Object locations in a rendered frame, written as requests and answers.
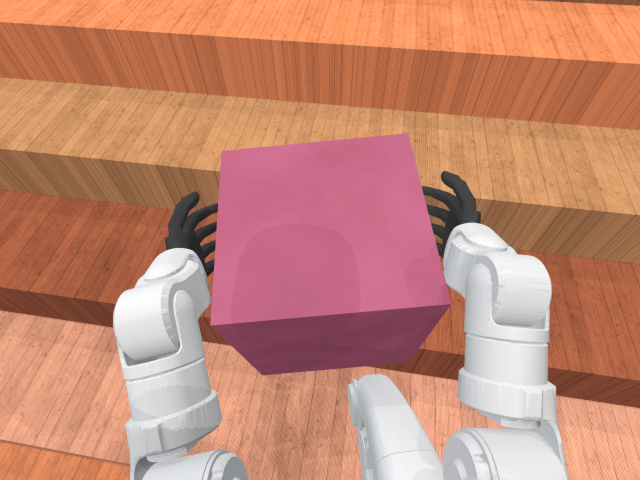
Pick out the robot left forearm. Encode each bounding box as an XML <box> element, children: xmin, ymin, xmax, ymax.
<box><xmin>113</xmin><ymin>248</ymin><xmax>222</xmax><ymax>480</ymax></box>

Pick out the robot left hand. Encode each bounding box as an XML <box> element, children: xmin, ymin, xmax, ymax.
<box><xmin>165</xmin><ymin>191</ymin><xmax>218</xmax><ymax>277</ymax></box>

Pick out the robot right thigh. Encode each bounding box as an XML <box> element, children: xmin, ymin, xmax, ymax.
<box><xmin>347</xmin><ymin>374</ymin><xmax>444</xmax><ymax>480</ymax></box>

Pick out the robot right shin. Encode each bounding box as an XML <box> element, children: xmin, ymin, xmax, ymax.
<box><xmin>357</xmin><ymin>379</ymin><xmax>392</xmax><ymax>480</ymax></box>

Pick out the carton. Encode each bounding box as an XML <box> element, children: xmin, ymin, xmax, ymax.
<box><xmin>210</xmin><ymin>133</ymin><xmax>451</xmax><ymax>375</ymax></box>

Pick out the robot right upper arm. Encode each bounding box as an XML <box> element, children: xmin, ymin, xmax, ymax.
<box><xmin>443</xmin><ymin>427</ymin><xmax>567</xmax><ymax>480</ymax></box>

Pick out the robot right forearm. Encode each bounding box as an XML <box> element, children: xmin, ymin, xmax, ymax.
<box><xmin>443</xmin><ymin>223</ymin><xmax>568</xmax><ymax>480</ymax></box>

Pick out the robot left upper arm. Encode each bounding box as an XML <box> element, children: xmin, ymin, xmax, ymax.
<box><xmin>142</xmin><ymin>449</ymin><xmax>248</xmax><ymax>480</ymax></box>

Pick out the robot right hand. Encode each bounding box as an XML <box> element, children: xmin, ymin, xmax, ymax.
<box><xmin>422</xmin><ymin>171</ymin><xmax>481</xmax><ymax>259</ymax></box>

